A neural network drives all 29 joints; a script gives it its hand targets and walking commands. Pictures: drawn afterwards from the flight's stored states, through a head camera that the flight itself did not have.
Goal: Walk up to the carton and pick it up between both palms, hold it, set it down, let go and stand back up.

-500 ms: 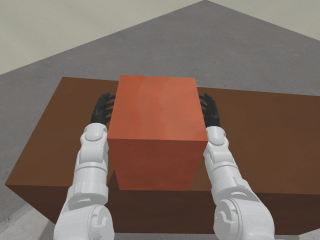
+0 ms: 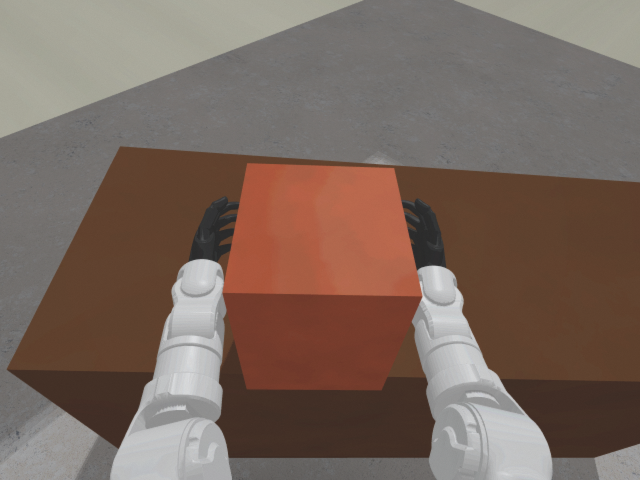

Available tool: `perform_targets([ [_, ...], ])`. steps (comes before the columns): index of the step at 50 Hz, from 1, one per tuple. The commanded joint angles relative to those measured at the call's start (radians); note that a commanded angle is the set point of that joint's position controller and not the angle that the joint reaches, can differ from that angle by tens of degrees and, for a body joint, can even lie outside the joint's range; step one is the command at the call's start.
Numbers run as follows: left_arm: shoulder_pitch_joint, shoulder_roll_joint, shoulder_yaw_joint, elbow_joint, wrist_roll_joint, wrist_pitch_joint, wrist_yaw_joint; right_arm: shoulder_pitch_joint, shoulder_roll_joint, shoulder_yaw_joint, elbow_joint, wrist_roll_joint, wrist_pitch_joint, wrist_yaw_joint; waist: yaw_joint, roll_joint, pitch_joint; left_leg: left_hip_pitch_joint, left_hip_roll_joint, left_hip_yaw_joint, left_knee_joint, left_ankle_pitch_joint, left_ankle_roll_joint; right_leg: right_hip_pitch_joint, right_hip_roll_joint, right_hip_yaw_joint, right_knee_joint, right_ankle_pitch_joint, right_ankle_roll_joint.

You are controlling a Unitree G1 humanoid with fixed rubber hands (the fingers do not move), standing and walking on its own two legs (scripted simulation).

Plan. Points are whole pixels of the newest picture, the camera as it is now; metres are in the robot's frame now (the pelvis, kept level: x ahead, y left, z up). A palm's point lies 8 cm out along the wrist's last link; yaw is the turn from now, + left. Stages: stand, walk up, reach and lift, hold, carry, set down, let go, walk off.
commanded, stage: set down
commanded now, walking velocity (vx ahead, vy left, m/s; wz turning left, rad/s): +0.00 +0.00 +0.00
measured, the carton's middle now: (317, 282) +0.37 +0.04 +0.02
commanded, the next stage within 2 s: none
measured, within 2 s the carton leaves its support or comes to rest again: rests again in 0.54 s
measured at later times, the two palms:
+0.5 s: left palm (208, 264) +0.36 +0.19 +0.05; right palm (424, 263) +0.39 -0.10 +0.07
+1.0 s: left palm (210, 265) +0.36 +0.19 +0.04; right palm (426, 268) +0.39 -0.10 +0.06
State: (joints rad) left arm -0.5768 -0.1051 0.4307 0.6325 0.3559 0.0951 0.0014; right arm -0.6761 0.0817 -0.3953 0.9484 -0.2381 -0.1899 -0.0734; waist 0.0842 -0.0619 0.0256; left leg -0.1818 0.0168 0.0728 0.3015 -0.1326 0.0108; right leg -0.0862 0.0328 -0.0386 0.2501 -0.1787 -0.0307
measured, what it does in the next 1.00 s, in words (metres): stands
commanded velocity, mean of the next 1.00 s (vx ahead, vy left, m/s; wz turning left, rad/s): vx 0.00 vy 0.00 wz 0.00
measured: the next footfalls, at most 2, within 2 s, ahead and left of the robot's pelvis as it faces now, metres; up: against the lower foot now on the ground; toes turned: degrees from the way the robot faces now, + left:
none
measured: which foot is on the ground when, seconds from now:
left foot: down 0.00-1.00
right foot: down 0.00-1.00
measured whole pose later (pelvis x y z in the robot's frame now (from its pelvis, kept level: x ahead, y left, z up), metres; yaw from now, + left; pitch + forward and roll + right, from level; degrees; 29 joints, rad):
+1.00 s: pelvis +0.00 +0.00 +0.00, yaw +0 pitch +3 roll +0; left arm -0.58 -0.12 0.52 0.70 0.40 -0.07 -0.04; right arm -0.66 0.13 -0.50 0.94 -0.37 -0.29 -0.05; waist 0.09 -0.06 0.03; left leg -0.22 0.02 0.08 0.30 -0.12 0.01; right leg -0.14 0.03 -0.04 0.27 -0.18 -0.03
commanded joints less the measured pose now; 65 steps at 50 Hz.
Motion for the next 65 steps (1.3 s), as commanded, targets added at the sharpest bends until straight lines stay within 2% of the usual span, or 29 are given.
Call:
perform_targets([
  [1,-0.614,-0.456,-0.308,-0.055,-0.017,-0.080,-0.092,-0.521,0.510,0.272,-0.064,-0.049,-0.046,0.121,0.014,0.083,-0.496,0.247,-0.003,0.064,0.040,0.444,-0.036,0.047,-0.009,-0.043,-0.002,0.247,0.048],
  [8,-0.611,-0.428,-0.256,0.007,-0.004,-0.116,-0.112,-0.490,0.535,0.242,-0.030,-0.093,-0.048,0.114,0.006,0.053,-0.449,0.144,-0.012,0.078,0.005,0.326,-0.013,0.123,-0.033,-0.020,0.018,0.305,0.075],
  [15,-0.613,-0.429,-0.249,0.021,-0.002,-0.154,-0.114,-0.464,0.556,0.216,-0.002,-0.124,-0.068,0.108,-0.002,0.064,-0.460,0.144,-0.008,0.076,0.012,0.343,-0.018,0.114,-0.032,-0.023,0.027,0.326,0.074],
  [29,-0.529,-0.424,-0.218,0.064,0.026,-0.183,-0.106,-0.421,0.541,0.199,0.036,-0.140,-0.095,0.113,0.013,0.058,-0.415,0.157,0.000,0.072,0.025,0.387,-0.013,0.060,-0.018,-0.027,0.010,0.257,0.056],
  [53,-0.444,-0.410,-0.150,0.076,0.079,-0.190,-0.112,-0.355,0.528,0.137,0.025,-0.192,-0.093,0.131,0.018,0.039,-0.349,0.112,0.001,0.075,0.010,0.297,0.010,0.007,-0.022,-0.020,-0.005,0.133,0.052],
  [65,-0.407,-0.390,-0.123,0.087,0.093,-0.199,-0.116,-0.328,0.509,0.122,0.016,-0.207,-0.090,0.136,0.019,0.032,-0.329,0.102,0.002,0.073,0.015,0.286,0.017,-0.015,-0.022,-0.016,-0.003,0.117,0.053],
])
